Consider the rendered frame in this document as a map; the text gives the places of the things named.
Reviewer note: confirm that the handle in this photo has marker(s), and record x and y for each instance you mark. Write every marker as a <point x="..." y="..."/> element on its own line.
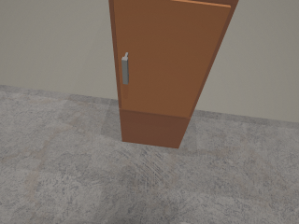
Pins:
<point x="125" y="69"/>

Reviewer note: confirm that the cupboard door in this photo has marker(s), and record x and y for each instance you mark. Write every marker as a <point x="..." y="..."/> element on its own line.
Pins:
<point x="170" y="44"/>

